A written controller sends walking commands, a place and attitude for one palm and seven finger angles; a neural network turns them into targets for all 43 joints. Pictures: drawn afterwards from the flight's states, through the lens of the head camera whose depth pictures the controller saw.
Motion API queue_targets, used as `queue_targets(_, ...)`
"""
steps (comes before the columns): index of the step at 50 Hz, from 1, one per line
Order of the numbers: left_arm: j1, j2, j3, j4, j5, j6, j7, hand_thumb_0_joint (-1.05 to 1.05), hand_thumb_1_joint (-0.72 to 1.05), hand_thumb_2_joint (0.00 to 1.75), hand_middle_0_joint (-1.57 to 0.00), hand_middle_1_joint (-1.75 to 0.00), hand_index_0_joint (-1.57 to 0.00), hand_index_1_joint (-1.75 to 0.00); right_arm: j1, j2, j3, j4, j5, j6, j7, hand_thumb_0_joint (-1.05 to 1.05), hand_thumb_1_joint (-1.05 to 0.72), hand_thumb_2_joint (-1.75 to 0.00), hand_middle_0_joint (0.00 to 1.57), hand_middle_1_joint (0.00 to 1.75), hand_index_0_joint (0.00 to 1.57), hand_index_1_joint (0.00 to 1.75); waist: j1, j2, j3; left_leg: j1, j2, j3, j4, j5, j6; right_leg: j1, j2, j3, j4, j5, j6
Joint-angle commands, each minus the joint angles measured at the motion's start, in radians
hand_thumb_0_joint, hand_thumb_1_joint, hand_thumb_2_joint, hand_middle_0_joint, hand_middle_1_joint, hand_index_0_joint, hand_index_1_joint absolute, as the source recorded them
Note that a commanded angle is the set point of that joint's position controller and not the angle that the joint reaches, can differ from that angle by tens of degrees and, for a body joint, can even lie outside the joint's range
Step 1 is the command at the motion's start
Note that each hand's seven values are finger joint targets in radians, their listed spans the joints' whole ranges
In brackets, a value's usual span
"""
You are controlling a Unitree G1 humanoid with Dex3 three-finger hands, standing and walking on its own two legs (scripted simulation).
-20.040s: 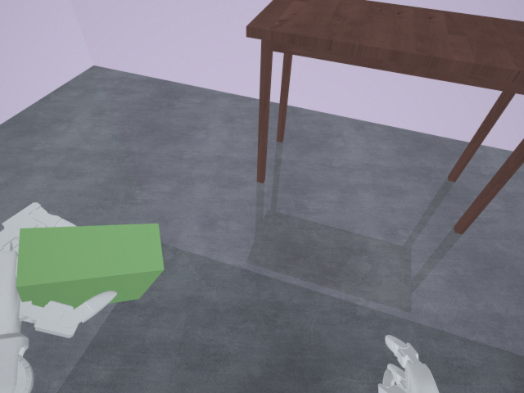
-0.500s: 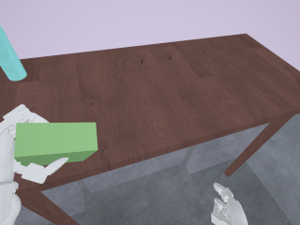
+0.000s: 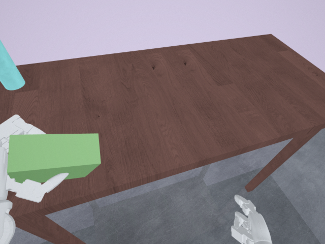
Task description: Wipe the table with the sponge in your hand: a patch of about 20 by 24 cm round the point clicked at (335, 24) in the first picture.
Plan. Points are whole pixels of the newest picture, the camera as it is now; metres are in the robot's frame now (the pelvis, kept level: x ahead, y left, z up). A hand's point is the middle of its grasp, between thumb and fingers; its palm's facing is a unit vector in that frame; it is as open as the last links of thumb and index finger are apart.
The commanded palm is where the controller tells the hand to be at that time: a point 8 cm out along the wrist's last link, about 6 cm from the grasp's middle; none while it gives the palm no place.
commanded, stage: shuffle to correct the standing spot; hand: left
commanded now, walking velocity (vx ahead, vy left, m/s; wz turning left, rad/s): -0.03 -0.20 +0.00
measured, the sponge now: (68, 159) +0.24 +0.21 +0.13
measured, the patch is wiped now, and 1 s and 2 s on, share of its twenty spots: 0.00 0.00 0.00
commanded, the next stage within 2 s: come to a stop and stand still in 0.58 s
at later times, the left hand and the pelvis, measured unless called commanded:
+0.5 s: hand (69, 161) +0.22 +0.19 +0.16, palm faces +0.35 -0.85 -0.40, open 9.6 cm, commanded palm +0.16 +0.23 +0.17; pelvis +0.00 -0.05 +0.00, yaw -1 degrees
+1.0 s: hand (45, 137) +0.24 +0.24 +0.19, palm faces +0.45 -0.77 -0.46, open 9.6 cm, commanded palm +0.16 +0.23 +0.17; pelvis +0.00 -0.05 +0.00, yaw -1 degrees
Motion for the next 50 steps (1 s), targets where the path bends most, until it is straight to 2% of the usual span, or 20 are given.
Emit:
queue_targets(1,-0.093,0.159,0.087,-0.214,-0.013,-0.06,0.017,0.0,0.1,1.3,-1.2,-1.6,-1.2,-1.6,-0.075,-0.131,-0.058,-0.161,0.009,-0.05,-0.015,0.0,-0.9,-0.9,0.2,0.3,0.2,0.3,-0.007,0.097,-0.151,0.083,0.11,-0.095,-0.136,0.082,-0.037,-0.014,-0.016,-0.009,-0.019,0.129,-0.028)
queue_targets(6,-0.099,0.163,0.094,-0.214,-0.018,-0.047,0.017,0.0,0.1,1.3,-1.2,-1.6,-1.2,-1.6,-0.073,-0.127,-0.063,-0.172,0.011,-0.04,-0.011,0.0,-0.9,-0.9,0.2,0.3,0.2,0.3,-0.006,0.125,-0.147,0.062,0.159,-0.126,-0.163,0.063,-0.031,-0.015,-0.004,-0.028,0.022,0.088,-0.019)
queue_targets(12,-0.064,0.174,0.106,-0.252,-0.025,-0.038,0.012,0.0,0.1,1.3,-1.2,-1.6,-1.2,-1.6,-0.068,-0.121,-0.073,-0.189,0.014,-0.034,0.002,0.0,-0.9,-0.9,0.2,0.3,0.2,0.3,-0.006,0.115,-0.184,0.091,0.171,-0.099,-0.094,0.148,-0.026,-0.019,-0.014,-0.021,0.004,0.122,-0.021)
queue_targets(18,-0.007,0.209,0.15,-0.257,-0.038,-0.022,0.01,0.0,0.1,1.3,-1.2,-1.6,-1.2,-1.6,-0.08,-0.119,-0.077,-0.189,0.015,-0.026,-0.003,0.0,-0.9,-0.9,0.2,0.3,0.2,0.3,-0.009,0.079,-0.186,0.105,0.149,-0.064,-0.022,0.192,-0.031,-0.054,-0.024,0.015,-0.025,0.198,-0.03)
queue_targets(19,-0.007,0.167,0.111,-0.239,-0.044,-0.018,0.003,0.0,0.1,1.3,-1.2,-1.6,-1.2,-1.6,-0.068,-0.118,-0.073,-0.186,0.009,-0.019,-0.003,0.0,-0.9,-0.9,0.2,0.3,0.2,0.3,-0.016,0.077,-0.181,0.088,0.145,-0.059,-0.022,0.154,-0.03,-0.054,-0.024,0.014,-0.028,0.187,-0.031)
queue_targets(23,-0.006,0.209,0.149,-0.244,-0.049,-0.012,0.007,0.0,0.1,1.3,-1.2,-1.6,-1.2,-1.6,-0.076,-0.119,-0.081,-0.186,0.012,-0.017,-0.013,0.0,-0.9,-0.9,0.2,0.3,0.2,0.3,-0.015,0.063,-0.161,0.081,0.132,-0.047,0.004,0.068,-0.031,-0.093,-0.038,0.056,-0.047,0.167,-0.042)
queue_targets(24,0.001,0.177,0.12,-0.224,-0.054,-0.009,0.003,0.0,0.1,1.3,-1.2,-1.6,-1.2,-1.6,-0.064,-0.12,-0.079,-0.182,0.006,-0.011,-0.014,0.0,-0.9,-0.9,0.2,0.3,0.2,0.3,-0.021,0.05,-0.159,0.068,0.125,-0.041,0.013,0.046,-0.029,-0.096,-0.041,0.053,-0.053,0.152,-0.042)
queue_targets(28,-0.007,0.207,0.141,-0.252,-0.057,-0.007,0.005,0.0,0.1,1.3,-1.2,-1.6,-1.2,-1.6,-0.072,-0.12,-0.088,-0.186,0.013,-0.013,-0.021,0.0,-0.9,-0.9,0.2,0.3,0.2,0.3,-0.023,0.041,-0.151,0.098,0.113,-0.032,0.043,0.04,-0.03,-0.144,-0.056,0.079,-0.056,0.148,-0.052)
queue_targets(29,-0.009,0.175,0.11,-0.244,-0.06,-0.006,0.002,0.0,0.1,1.3,-1.2,-1.6,-1.2,-1.6,-0.057,-0.122,-0.084,-0.182,0.009,-0.007,-0.019,0.0,-0.9,-0.9,0.2,0.3,0.2,0.3,-0.029,0.042,-0.154,0.084,0.11,-0.033,0.04,0.029,-0.028,-0.136,-0.053,0.068,-0.053,0.125,-0.051)
queue_targets(33,0.007,0.224,0.157,-0.251,-0.06,-0.005,0.008,0.0,0.1,1.3,-1.2,-1.6,-1.2,-1.6,-0.071,-0.122,-0.089,-0.185,0.012,-0.008,-0.025,0.0,-0.9,-0.9,0.2,0.3,0.2,0.3,-0.022,0.039,-0.132,0.082,0.114,-0.035,0.048,0.007,-0.024,-0.163,-0.055,0.082,-0.058,0.093,-0.048)
queue_targets(34,0.011,0.185,0.121,-0.244,-0.062,-0.004,0.004,0.0,0.1,1.3,-1.2,-1.6,-1.2,-1.6,-0.057,-0.12,-0.084,-0.183,0.007,-0.003,-0.024,0.0,-0.9,-0.9,0.2,0.3,0.2,0.3,-0.028,0.025,-0.132,0.061,0.115,-0.04,0.047,0.001,-0.021,-0.149,-0.053,0.067,-0.053,0.082,-0.048)
queue_targets(38,0.062,0.209,0.162,-0.217,-0.059,-0.003,0.025,0.0,0.1,1.3,-1.2,-1.6,-1.2,-1.6,-0.075,-0.117,-0.078,-0.179,0.017,-0.004,-0.022,0.0,-0.9,-0.9,0.2,0.3,0.2,0.3,-0.015,0.028,-0.146,0.046,0.077,-0.031,0.095,-0.002,-0.024,-0.106,-0.099,0.147,-0.092,0.101,-0.037)
queue_targets(40,0.039,0.191,0.14,-0.231,-0.057,-0.006,0.031,0.0,0.1,1.3,-1.2,-1.6,-1.2,-1.6,-0.071,-0.119,-0.074,-0.177,0.015,-0.002,-0.019,0.0,-0.9,-0.9,0.2,0.3,0.2,0.3,-0.018,0.011,-0.141,0.034,0.066,-0.037,0.095,0.001,-0.024,-0.086,-0.114,0.162,-0.1,0.111,-0.038)
queue_targets(43,0.043,0.207,0.147,-0.233,-0.049,-0.01,0.04,0.0,0.1,1.3,-1.2,-1.6,-1.2,-1.6,-0.09,-0.124,-0.069,-0.161,0.013,-0.008,-0.024,0.0,-0.9,-0.9,0.2,0.3,0.2,0.3,-0.014,0.037,-0.13,0.08,0.082,-0.053,0.04,0.056,-0.019,-0.095,-0.099,0.129,-0.081,0.136,-0.042)
queue_targets(44,0.035,0.175,0.116,-0.234,-0.049,-0.011,0.038,0.0,0.1,1.3,-1.2,-1.6,-1.2,-1.6,-0.077,-0.123,-0.065,-0.16,0.009,-0.005,-0.023,0.0,-0.9,-0.9,0.2,0.3,0.2,0.3,-0.02,0.047,-0.133,0.082,0.089,-0.06,0.02,0.074,-0.015,-0.079,-0.084,0.1,-0.064,0.134,-0.042)
queue_targets(45,-0.907,0.973,0.706,-0.417,0.077,-0.113,0.01,0.0,0.1,1.3,-1.2,-1.6,-1.2,-1.6,0.064,-0.153,-0.105,-0.108,-0.028,-0.073,-0.038,0.0,-0.9,-0.9,0.2,0.3,0.2,0.3,0.029,-0.184,-0.035,-0.046,0.057,0.065,0.103,0.106,-0.033,-0.139,-0.058,0.12,-0.171,0.495,0.082)
queue_targets(46,-0.423,0.402,0.322,0.102,0.001,-0.08,-0.032,0.0,0.1,1.3,-1.2,-1.6,-1.2,-1.6,-0.031,-0.077,-0.062,-0.098,-0.014,-0.076,-0.038,0.0,-0.9,-0.9,0.2,0.3,0.2,0.3,0.008,-0.142,-0.21,-0.024,-0.029,0.006,0.078,0.144,-0.022,0.022,-0.12,0.141,-0.004,0.613,-0.035)
queue_targets(47,-0.155,0.337,0.285,0.071,-0.024,-0.088,-0.02,0.0,0.1,1.3,-1.2,-1.6,-1.2,-1.6,-0.009,-0.123,-0.093,-0.147,0.002,-0.081,-0.029,0.0,-0.9,-0.9,0.2,0.3,0.2,0.3,0.043,-0.098,-0.172,-0.007,0.03,0.006,0.076,0.163,-0.04,0.039,-0.138,0.192,-0.013,0.698,-0.007)
queue_targets(48,-0.04,0.147,0.131,0.158,-0.039,-0.072,-0.02,0.0,0.1,1.3,-1.2,-1.6,-1.2,-1.6,-0.014,-0.127,-0.091,-0.128,0.021,-0.083,-0.01,0.0,-0.9,-0.9,0.2,0.3,0.2,0.3,0.025,0.061,-0.222,0.077,0.043,0.018,0.031,0.226,-0.03,0.07,-0.132,0.15,0.055,0.663,-0.033)
queue_targets(50,-0.084,0.147,0.084,-0.035,-0.04,-0.079,-0.024,0.0,0.1,1.3,-1.2,-1.6,-1.2,-1.6,-0.012,-0.155,-0.094,-0.138,0.016,-0.075,0.01,0.0,-0.9,-0.9,0.2,0.3,0.2,0.3,0.013,0.152,-0.27,0.147,0.101,-0.028,0.011,0.321,-0.005,-0.004,-0.087,0.094,0.072,0.407,0.003)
